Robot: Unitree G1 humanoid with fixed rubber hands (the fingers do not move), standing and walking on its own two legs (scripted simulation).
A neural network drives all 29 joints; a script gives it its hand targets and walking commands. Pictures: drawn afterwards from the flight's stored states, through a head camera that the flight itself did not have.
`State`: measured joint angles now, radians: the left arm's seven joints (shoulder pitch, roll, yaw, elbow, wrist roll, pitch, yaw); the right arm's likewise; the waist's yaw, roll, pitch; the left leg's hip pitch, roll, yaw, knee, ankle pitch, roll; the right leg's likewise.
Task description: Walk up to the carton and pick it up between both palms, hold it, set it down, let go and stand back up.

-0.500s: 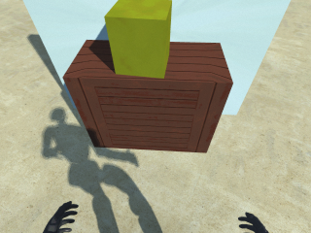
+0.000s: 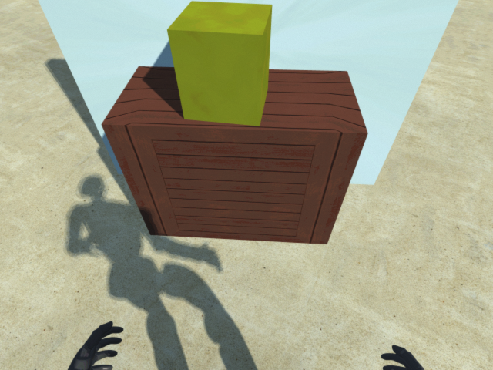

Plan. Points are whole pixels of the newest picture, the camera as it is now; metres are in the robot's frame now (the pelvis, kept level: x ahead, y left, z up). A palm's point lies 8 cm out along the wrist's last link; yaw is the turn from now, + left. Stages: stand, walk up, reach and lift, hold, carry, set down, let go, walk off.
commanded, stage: stand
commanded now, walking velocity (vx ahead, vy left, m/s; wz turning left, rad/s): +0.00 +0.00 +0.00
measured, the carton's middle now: (226, 64) +0.96 +0.07 +0.03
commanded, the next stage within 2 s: none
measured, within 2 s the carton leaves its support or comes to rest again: neither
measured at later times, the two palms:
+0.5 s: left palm out of the picture +0.13 +0.28 -0.07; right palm out of the picture +0.10 -0.27 -0.11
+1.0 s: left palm out of the picture +0.10 +0.28 -0.08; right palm out of the picture +0.07 -0.27 -0.11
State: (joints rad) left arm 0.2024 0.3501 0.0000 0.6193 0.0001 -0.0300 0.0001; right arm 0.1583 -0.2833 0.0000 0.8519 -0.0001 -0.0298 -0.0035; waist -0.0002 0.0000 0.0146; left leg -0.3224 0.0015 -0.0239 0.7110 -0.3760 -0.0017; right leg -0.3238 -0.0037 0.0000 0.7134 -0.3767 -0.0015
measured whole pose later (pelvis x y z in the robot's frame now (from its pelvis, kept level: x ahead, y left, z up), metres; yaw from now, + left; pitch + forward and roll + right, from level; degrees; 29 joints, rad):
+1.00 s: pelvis -0.03 +0.00 +0.00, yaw +0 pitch -3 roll +0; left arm 0.20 0.36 0.00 0.72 0.00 -0.03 0.00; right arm 0.13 -0.29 0.00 0.99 0.00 -0.03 0.00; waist 0.00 0.00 0.01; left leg -0.32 0.00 -0.02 0.70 -0.33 0.00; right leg -0.32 0.00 0.00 0.70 -0.33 0.00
